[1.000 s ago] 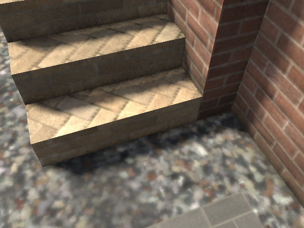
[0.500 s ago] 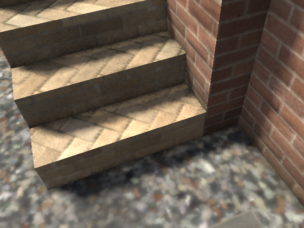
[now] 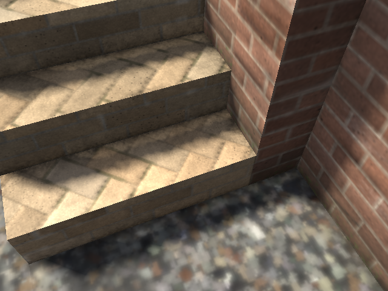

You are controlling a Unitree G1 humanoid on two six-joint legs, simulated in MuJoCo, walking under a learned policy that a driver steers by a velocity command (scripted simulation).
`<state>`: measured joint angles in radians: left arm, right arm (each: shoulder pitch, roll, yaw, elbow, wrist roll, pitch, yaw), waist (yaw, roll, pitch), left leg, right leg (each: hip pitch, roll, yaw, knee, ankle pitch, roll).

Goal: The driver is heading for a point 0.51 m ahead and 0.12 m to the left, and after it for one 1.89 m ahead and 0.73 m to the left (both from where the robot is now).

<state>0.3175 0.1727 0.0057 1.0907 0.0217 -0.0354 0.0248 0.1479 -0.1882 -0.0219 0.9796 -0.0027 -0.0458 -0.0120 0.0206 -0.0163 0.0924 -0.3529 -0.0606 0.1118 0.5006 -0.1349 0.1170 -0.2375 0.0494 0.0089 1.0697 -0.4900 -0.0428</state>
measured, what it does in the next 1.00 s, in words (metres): steps on the spot, turning left: right foot, then left foot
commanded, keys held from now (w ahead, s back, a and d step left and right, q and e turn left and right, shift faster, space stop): q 0.68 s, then no key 0.30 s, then e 0.02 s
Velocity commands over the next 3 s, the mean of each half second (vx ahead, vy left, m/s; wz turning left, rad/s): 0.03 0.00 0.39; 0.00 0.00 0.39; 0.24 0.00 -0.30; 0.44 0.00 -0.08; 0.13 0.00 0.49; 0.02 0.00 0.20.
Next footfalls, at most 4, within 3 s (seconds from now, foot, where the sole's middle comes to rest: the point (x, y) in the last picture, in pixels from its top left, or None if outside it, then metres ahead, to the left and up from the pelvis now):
0.42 right None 0.07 -0.12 -0.77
0.90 left None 0.02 0.10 -0.76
1.52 right None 0.23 -0.09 -0.77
2.00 left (171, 272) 0.51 0.11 -0.77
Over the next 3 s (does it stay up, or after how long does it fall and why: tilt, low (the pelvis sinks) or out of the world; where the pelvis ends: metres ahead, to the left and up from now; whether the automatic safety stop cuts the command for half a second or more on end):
stays up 0.46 -0.06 0.02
